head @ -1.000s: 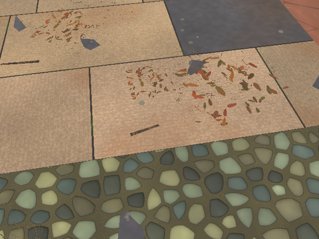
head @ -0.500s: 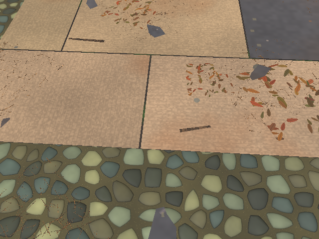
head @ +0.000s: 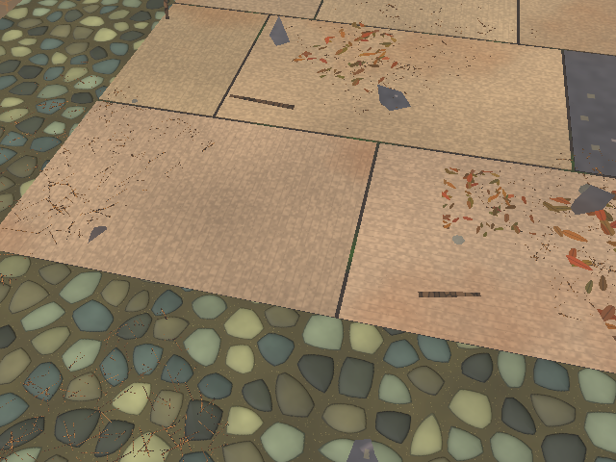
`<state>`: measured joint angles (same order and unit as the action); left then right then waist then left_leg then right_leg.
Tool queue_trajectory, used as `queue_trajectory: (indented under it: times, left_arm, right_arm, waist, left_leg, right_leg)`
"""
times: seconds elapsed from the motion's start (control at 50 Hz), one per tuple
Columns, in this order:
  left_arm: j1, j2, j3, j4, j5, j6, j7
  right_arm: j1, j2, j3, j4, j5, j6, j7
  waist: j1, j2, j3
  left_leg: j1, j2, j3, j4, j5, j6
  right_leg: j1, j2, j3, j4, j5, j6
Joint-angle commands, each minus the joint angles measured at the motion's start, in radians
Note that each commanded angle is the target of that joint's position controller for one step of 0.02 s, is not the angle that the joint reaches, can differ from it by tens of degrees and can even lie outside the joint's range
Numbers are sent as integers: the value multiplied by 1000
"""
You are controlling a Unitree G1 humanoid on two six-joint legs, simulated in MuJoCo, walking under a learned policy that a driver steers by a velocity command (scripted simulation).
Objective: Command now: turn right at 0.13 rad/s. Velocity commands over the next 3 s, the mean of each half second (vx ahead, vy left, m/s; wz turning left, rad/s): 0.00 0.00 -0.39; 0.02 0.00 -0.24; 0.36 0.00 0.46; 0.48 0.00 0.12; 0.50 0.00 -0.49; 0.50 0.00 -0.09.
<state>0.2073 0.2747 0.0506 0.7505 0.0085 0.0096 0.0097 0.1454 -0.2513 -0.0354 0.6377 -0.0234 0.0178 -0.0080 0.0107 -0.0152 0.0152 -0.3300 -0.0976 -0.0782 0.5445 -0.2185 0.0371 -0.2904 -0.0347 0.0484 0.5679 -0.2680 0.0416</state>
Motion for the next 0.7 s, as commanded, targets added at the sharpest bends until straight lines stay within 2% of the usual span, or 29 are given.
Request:
queue_trajectory:
  times: [0.02, 0.04, 0.06, 0.1, 0.18, 0.22, 0.24, 0.26, 0.28, 0.3, 0.32, 0.34, 0.36, 0.4, 0.44, 0.48, 0.52, 0.54, 0.56, 0.58, 0.6, 0.62, 0.64, 0.66, 0.7]
  left_arm:
    - [-70, 202, 36, -98, 7, -22, 1]
    - [-72, 179, 37, -90, 3, -24, -2]
    - [-78, 147, 28, -94, 3, -27, -4]
    - [-74, 152, 30, -100, -4, -32, -1]
    - [-33, 164, 44, -126, -18, -17, 16]
    - [-36, 156, 46, -150, -22, -6, 21]
    - [-39, 146, 46, -163, -24, -1, 22]
    - [-37, 129, 43, -174, -25, 2, 22]
    - [-26, 114, 41, -183, -25, 6, 19]
    - [-23, 124, 47, -189, -22, 9, 14]
    - [-34, 154, 61, -192, -22, 13, 9]
    - [-23, 152, 67, -184, -29, 20, 5]
    - [-13, 125, 59, -178, -34, 28, 3]
    - [-38, 87, 43, -184, -31, 36, -3]
    - [-57, 74, 33, -203, -33, 36, -18]
    - [-43, 98, 40, -211, -37, 37, -30]
    - [31, 110, 54, -190, -31, 41, -32]
    - [60, 145, 68, -185, -23, 42, -22]
    - [81, 263, 97, -209, -23, 36, -4]
    - [70, 321, 99, -240, 20, 13, -11]
    - [66, 270, 85, -237, 32, -8, -18]
    - [25, 241, 74, -227, 21, -20, -16]
    - [-20, 214, 69, -229, 0, -19, -8]
    - [-52, 194, 59, -232, -16, -15, -1]
    - [-57, 172, 46, -234, -11, -7, 12]
  right_arm:
    - [98, -123, -29, -31, -18, -27, 1]
    - [48, -124, -32, -33, -16, -28, -8]
    - [3, -135, -39, -42, -7, -26, -17]
    - [-13, -124, -45, -47, -2, -15, -27]
    - [2, -96, -54, -52, 6, -20, -21]
    - [17, -101, -64, -50, 8, -24, -15]
    - [27, -114, -72, -48, 9, -24, -13]
    - [50, -131, -79, -44, 8, -22, -13]
    - [73, -161, -86, -38, 6, -22, -13]
    - [57, -165, -85, -47, 4, -27, -18]
    - [69, -155, -78, -53, 1, -34, -25]
    - [39, -152, -74, -58, 4, -38, -31]
    - [-3, -161, -77, -58, 13, -38, -33]
    - [-28, -185, -84, -49, 16, -29, -35]
    - [-29, -194, -89, -41, 18, -13, -33]
    - [-8, -209, -94, -29, 30, -5, -29]
    - [-8, -203, -93, -18, 52, -2, -26]
    - [45, -168, -85, 5, 50, -4, -21]
    - [59, -106, -67, -12, 4, -4, -16]
    - [-59, -118, -64, -73, -6, -9, -26]
    - [-97, -157, -75, -70, 12, -8, -32]
    - [-83, -164, -79, -57, 23, -6, -36]
    - [-59, -165, -84, -30, 15, -4, -44]
    - [-49, -170, -87, -22, 9, -2, -48]
    - [-16, -150, -82, -1, 16, -5, -39]
  waist:
    - [-99, -68, -18]
    - [-74, -143, -13]
    - [-59, -158, 5]
    - [-48, -174, 4]
    - [-25, -123, -31]
    - [-22, -61, -44]
    - [-20, -2, -46]
    - [-21, 76, -52]
    - [-19, 180, -62]
    - [-22, 251, -76]
    - [-37, 191, -79]
    - [-16, 114, -76]
    - [2, 92, -58]
    - [-11, 121, -50]
    - [-26, 162, -80]
    - [-29, 180, -111]
    - [10, 154, -126]
    - [10, 73, -108]
    - [-12, -211, -84]
    - [35, -293, -104]
    - [60, -169, -117]
    - [22, -135, -83]
    - [-1, -82, -77]
    - [-15, -94, -75]
    - [-30, -101, -116]
  left_leg:
    - [-28, 87, -68, -83, -177, 0]
    - [76, 62, -1, -36, -102, -36]
    - [119, 67, 10, -10, -59, -41]
    - [125, 68, 27, 10, -36, -29]
    - [111, 74, 47, 11, -22, -14]
    - [132, 106, 31, -21, -7, 5]
    - [149, 143, -6, -63, -4, 27]
    - [183, 211, -79, -121, 11, 70]
    - [217, 339, -211, -194, 73, 147]
    - [224, 469, -315, -222, 202, 238]
    - [222, 526, -342, -229, 323, 293]
    - [211, 510, -281, -216, 353, 280]
    - [197, 460, -191, -215, 325, 236]
    - [173, 386, -53, -209, 346, 190]
    - [163, 357, 36, -186, 379, 175]
    - [196, 381, 51, -151, 384, 167]
    - [157, 372, 96, -64, 288, 112]
    - [66, 329, 156, 45, 147, 41]
    - [-207, 213, 250, 342, -259, -70]
    - [-363, 92, 102, 567, -488, -108]
    - [-375, 111, 16, 669, -448, -103]
    - [-379, 125, -1, 673, -353, -91]
    - [-378, 137, -7, 645, -269, -93]
    - [-362, 136, -8, 631, -213, -102]
    - [-298, 111, 6, 649, -144, -119]
  right_leg:
    - [59, -121, 156, -133, 225, -110]
    - [-66, -131, 209, -199, 63, -151]
    - [-109, -127, 233, -230, -6, -149]
    - [-104, -113, 247, -223, 17, -131]
    - [-67, -91, 275, -153, 94, -140]
    - [-94, -53, 253, -90, 96, -124]
    - [-126, -19, 215, -33, 78, -104]
    - [-178, 26, 155, 56, 33, -73]
    - [-232, 71, 78, 180, -46, -41]
    - [-277, 61, 21, 371, -276, -17]
    - [-322, 33, 36, 568, -367, 1]
    - [-330, 10, 51, 645, -347, 9]
    - [-327, -16, 47, 596, -294, 13]
    - [-266, -26, -14, 475, -213, 23]
    - [-159, -16, -65, 328, -188, 18]
    - [-97, 2, -95, 192, -133, 3]
    - [38, 47, -143, -21, 30, -39]
    - [137, 51, -86, -125, 135, -74]
    - [280, -186, 269, -196, 454, -172]
    - [206, -370, 537, -225, 562, -386]
    - [199, -338, 479, -241, 488, -400]
    - [173, -278, 392, -230, 422, -341]
    - [173, -222, 340, -219, 358, -285]
    - [159, -198, 313, -212, 390, -264]
    - [150, -167, 270, -206, 459, -261]
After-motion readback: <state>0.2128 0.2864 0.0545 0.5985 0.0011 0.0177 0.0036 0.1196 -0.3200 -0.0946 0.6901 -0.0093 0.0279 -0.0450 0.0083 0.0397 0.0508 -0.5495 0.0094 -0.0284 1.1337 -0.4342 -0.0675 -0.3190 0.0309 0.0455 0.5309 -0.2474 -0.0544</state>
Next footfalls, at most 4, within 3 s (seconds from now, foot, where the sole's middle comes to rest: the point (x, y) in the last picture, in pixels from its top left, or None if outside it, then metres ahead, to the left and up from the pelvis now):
0.54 right None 0.01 -0.16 -0.77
0.98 left None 0.07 0.06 -0.77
1.30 right None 0.12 -0.21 -0.77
1.76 left None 0.47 0.01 -0.77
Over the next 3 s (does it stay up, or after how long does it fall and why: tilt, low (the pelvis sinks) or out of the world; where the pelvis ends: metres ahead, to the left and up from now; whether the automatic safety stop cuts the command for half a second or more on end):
stays up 1.00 -0.20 0.01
